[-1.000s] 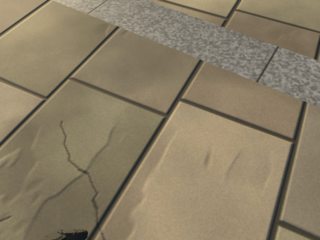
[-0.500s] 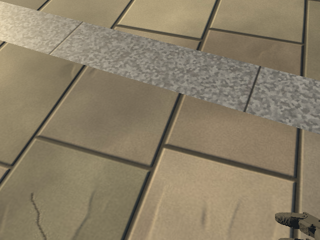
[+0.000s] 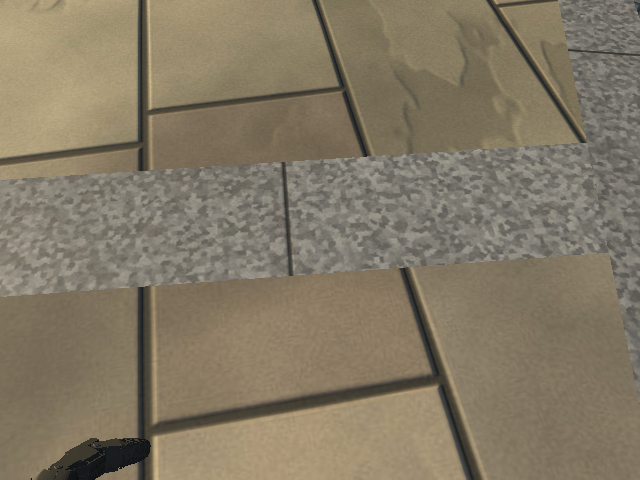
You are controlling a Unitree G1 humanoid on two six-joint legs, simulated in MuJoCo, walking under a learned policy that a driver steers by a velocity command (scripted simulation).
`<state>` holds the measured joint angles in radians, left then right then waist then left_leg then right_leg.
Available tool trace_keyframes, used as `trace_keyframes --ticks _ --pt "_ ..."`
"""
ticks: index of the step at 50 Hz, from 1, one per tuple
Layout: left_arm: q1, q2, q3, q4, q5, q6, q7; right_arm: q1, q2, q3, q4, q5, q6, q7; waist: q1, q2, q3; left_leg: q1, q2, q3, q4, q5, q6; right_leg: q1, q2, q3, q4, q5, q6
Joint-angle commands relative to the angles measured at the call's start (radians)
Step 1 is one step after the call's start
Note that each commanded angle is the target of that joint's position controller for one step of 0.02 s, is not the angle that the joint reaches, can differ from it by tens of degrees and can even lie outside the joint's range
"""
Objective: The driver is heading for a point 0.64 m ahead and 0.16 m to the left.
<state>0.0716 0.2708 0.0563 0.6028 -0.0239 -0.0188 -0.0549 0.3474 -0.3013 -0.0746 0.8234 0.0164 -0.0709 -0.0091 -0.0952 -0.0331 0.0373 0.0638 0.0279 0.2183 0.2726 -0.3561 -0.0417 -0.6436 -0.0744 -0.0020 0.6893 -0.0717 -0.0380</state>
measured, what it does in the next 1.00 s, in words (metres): walks ahead, turning left: right foot, then left foot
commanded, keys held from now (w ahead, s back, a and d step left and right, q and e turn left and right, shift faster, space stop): w+q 0.68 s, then q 0.10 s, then no key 0.22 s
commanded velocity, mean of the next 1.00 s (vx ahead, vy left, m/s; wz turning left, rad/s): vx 0.43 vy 0.00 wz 0.27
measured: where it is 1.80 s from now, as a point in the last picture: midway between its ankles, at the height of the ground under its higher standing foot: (279, 400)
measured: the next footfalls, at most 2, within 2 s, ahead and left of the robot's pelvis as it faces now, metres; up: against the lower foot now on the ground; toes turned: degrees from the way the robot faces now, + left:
right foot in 0.06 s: +0.20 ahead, -0.12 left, +0.00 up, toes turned -4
left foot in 0.62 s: +0.51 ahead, +0.11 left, +0.00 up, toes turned +14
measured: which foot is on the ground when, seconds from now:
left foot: down 0.00-0.08, up 0.10-0.60, down 0.62-1.00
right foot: up 0.00-0.04, down 0.06-0.64, up 0.66-1.00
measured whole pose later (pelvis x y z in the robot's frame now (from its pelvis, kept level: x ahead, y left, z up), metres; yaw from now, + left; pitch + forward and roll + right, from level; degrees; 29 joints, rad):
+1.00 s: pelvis +0.53 +0.03 +0.01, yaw +22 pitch +2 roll +1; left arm 0.09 0.28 0.04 0.71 0.01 -0.07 0.00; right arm 0.23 -0.28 -0.06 0.72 0.01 -0.01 -0.02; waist -0.05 -0.04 0.05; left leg -0.20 -0.12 -0.10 0.42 -0.26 0.07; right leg -0.60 -0.04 0.08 0.63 -0.02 0.06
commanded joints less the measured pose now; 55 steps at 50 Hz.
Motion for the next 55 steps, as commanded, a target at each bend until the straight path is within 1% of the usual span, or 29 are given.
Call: trace_keyframes --ticks 1,2,3,4,5,6,7,8,9,10,15,21,26,29,31,32,33,34,35,36,37,38,42,45,48,52,53,54,55 --pt "-0.025 0.090 0.034 -0.091 0.008 -0.012 -0.006 -0.026 -0.208 -0.051 -0.045 0.019 0.003 -0.006 0.075 0.129 -0.018 -0.013 0.263 -0.064 0.083 0.853 0.154 0.145 0.076 -0.075 -0.055 -0.121 -0.063" --pt "0.108 0.116 0.054 -0.058 0.009 -0.012 0.000 -0.026 -0.205 -0.046 -0.036 0.023 0.008 -0.006 0.159 0.114 -0.086 -0.050 0.243 -0.040 0.239 0.962 0.141 0.339 0.119 -0.090 -0.121 -0.086 -0.097" --pt "0.280 0.168 0.083 -0.008 0.006 -0.009 0.016 -0.010 -0.169 -0.028 -0.031 0.013 0.006 -0.007 0.240 0.081 -0.171 -0.205 0.206 -0.020 0.452 0.877 0.112 0.626 0.124 -0.051 -0.145 -0.024 -0.128" --pt "0.384 0.273 0.100 0.016 0.009 -0.006 0.038 0.029 -0.053 0.012 -0.067 -0.033 -0.002 0.001 0.218 -0.158 -0.279 -0.570 0.100 -0.016 0.837 0.153 0.059 0.968 -0.143 0.345 -0.151 -0.012 -0.218" --pt "0.383 0.289 0.088 -0.010 0.012 -0.020 0.035 0.079 -0.050 0.028 -0.070 -0.005 -0.029 0.012 0.193 -0.222 -0.479 -0.749 -0.031 -0.229 1.090 -0.263 0.042 1.075 -0.342 0.816 -0.330 -0.156 -0.367" --pt "0.358 0.206 0.066 0.003 0.020 -0.032 0.026 -0.038 -0.151 -0.003 -0.079 0.040 -0.040 0.019 0.236 -0.069 -0.375 -0.832 0.019 -0.312 1.138 -0.190 0.051 0.988 -0.310 0.678 -0.360 -0.169 -0.306" --pt "0.309 0.182 0.057 0.015 0.020 -0.041 0.026 -0.103 -0.141 0.001 -0.103 0.049 -0.045 0.020 0.210 -0.068 -0.227 -0.850 0.057 -0.297 1.088 -0.107 0.063 0.829 -0.271 0.499 -0.366 -0.108 -0.262" --pt "0.240 0.150 0.046 0.023 0.019 -0.049 0.026 -0.118 -0.124 0.003 -0.093 0.026 -0.042 0.012 0.163 -0.006 -0.157 -0.805 0.104 -0.294 1.013 -0.023 0.063 0.688 -0.225 0.391 -0.381 -0.047 -0.221" --pt "0.186 0.101 0.032 0.025 0.024 -0.057 0.022 -0.111 -0.122 -0.003 -0.079 0.010 -0.027 0.007 0.126 -0.009 -0.102 -0.755 0.128 -0.301 0.960 0.041 0.068 0.593 -0.169 0.294 -0.415 0.014 -0.183" --pt "0.166 0.103 0.032 0.026 0.031 -0.067 0.024 -0.052 -0.111 -0.004 -0.067 0.016 -0.011 0.011 0.093 -0.072 -0.108 -0.689 0.136 -0.316 0.953 0.090 0.058 0.529 -0.176 0.250 -0.452 0.047 -0.190" --pt "0.177 0.098 0.038 0.085 0.044 -0.100 0.040 -0.090 -0.062 -0.003 -0.061 0.014 0.024 0.006 0.086 -0.010 -0.027 -0.763 0.109 -0.352 0.813 0.254 0.022 0.494 -0.146 0.048 -0.535 0.191 -0.170" --pt "0.211 0.124 0.041 0.130 0.035 -0.092 0.062 -0.236 -0.017 0.014 -0.106 0.005 0.012 0.036 0.144 -0.003 0.031 -0.773 0.076 -0.277 0.487 0.493 0.039 0.577 -0.139 -0.094 -0.571 0.200 -0.116" --pt "0.272 0.151 0.052 0.175 0.019 -0.053 0.071 -0.345 -0.006 0.024 -0.185 0.003 0.010 0.073 0.177 0.003 0.064 -0.844 0.050 -0.197 0.369 0.359 0.087 0.768 -0.198 -0.144 -0.476 0.387 -0.107" --pt "0.243 0.196 0.061 0.167 0.013 -0.030 0.087 -0.274 -0.048 0.002 -0.204 0.004 0.018 0.083 0.110 -0.060 -0.026 -0.662 -0.043 -0.102 0.369 0.204 0.146 0.796 -0.197 -0.186 -0.284 0.865 -0.075" --pt "0.204 0.211 0.060 0.157 0.006 -0.022 0.095 -0.021 -0.139 -0.046 -0.157 0.007 0.023 0.066 -0.040 -0.047 -0.160 -0.291 -0.108 -0.112 0.281 0.237 0.214 0.667 -0.150 -0.212 0.072 0.880 -0.033" --pt "0.228 0.159 0.040 0.139 0.026 -0.038 0.094 0.102 -0.227 -0.073 -0.136 0.006 0.035 0.042 -0.073 0.096 -0.253 0.010 0.051 -0.369 0.258 0.281 0.280 0.409 -0.084 -0.209 0.391 0.420 0.008" --pt "0.314 0.037 -0.001 0.090 0.037 -0.071 0.072 0.050 -0.285 -0.078 -0.163 0.007 0.024 0.041 0.046 0.311 -0.362 0.321 0.299 -0.982 0.130 0.138 0.502 -0.025 0.157 -0.057 0.751 -0.490 0.069" --pt "0.204 0.131 0.017 0.083 0.009 -0.111 0.051 0.077 -0.194 -0.054 -0.171 0.000 0.017 0.043 -0.038 0.162 -0.410 0.346 0.295 -1.013 0.045 0.065 0.466 -0.130 0.106 0.139 0.794 -0.474 0.038" --pt "0.121 0.153 0.020 0.046 -0.020 -0.126 0.044 0.028 -0.154 -0.041 -0.178 -0.008 0.010 0.041 -0.026 0.119 -0.262 0.220 0.270 -0.853 0.039 0.192 0.418 -0.162 0.067 0.128 0.739 -0.399 0.020" --pt "0.106 0.137 0.017 0.042 -0.004 -0.130 0.052 -0.048 -0.136 -0.034 -0.190 -0.005 0.006 0.042 0.034 0.009 -0.151 0.046 0.225 -0.722 0.045 0.419 0.382 -0.125 0.027 0.110 0.646 -0.348 0.023" --pt "0.113 0.152 0.027 0.050 0.026 -0.122 0.061 -0.107 -0.109 -0.028 -0.205 -0.004 0.005 0.039 0.071 -0.006 -0.112 -0.071 0.195 -0.627 0.050 0.597 0.361 -0.064 -0.002 0.099 0.568 -0.327 0.038" --pt "0.129 0.155 0.031 0.051 0.036 -0.106 0.063 -0.129 -0.101 -0.023 -0.219 -0.013 0.007 0.033 0.098 0.016 -0.093 -0.166 0.168 -0.572 0.042 0.728 0.353 0.007 -0.011 0.096 0.545 -0.316 0.051" --pt "0.161 0.088 0.011 0.063 0.039 -0.062 0.075 -0.147 -0.134 -0.029 -0.200 -0.015 0.013 0.010 0.127 0.061 -0.103 -0.314 0.098 -0.412 0.040 0.952 0.323 0.087 0.019 0.033 0.293 -0.205 0.115" --pt "0.090 0.069 -0.003 0.061 0.037 -0.059 0.070 -0.123 -0.130 -0.026 -0.175 -0.002 0.037 -0.008 0.086 0.114 -0.157 -0.318 0.043 -0.343 0.075 0.870 0.257 0.177 0.053 0.017 0.077 0.028 0.120" --pt "0.023 0.086 0.000 0.049 0.029 -0.063 0.054 -0.091 -0.118 -0.017 -0.151 -0.006 0.053 -0.014 0.048 0.133 -0.160 -0.263 0.074 -0.393 0.107 0.724 0.236 0.200 0.065 0.037 -0.048 0.120 0.104" --pt "0.057 0.115 0.019 0.055 0.049 -0.080 0.043 -0.126 -0.090 -0.002 -0.139 -0.011 0.051 -0.011 0.092 0.136 -0.133 -0.215 0.101 -0.472 0.236 0.624 0.202 0.274 0.066 0.043 -0.218 0.122 0.031" --pt "0.081 0.129 0.023 0.060 0.061 -0.088 0.047 -0.113 -0.071 0.004 -0.137 -0.016 0.046 -0.010 0.100 0.109 -0.143 -0.239 0.051 -0.461 0.294 0.563 0.165 0.373 0.033 0.068 -0.273 0.338 0.001" --pt "0.087 0.185 0.029 0.045 0.078 -0.091 0.054 -0.039 -0.040 0.013 -0.142 -0.038 0.033 -0.006 0.054 -0.009 -0.206 -0.330 -0.030 -0.429 0.402 0.349 0.117 0.548 -0.101 0.186 -0.207 0.717 -0.070" --pt "0.119 0.137 0.018 0.057 0.082 -0.077 0.060 0.067 -0.019 0.024 -0.110 -0.028 0.031 -0.008 0.049 -0.144 -0.311 -0.431 -0.084 -0.381 0.545 0.012 0.052 0.700 -0.238 0.334 -0.181 0.833 -0.226"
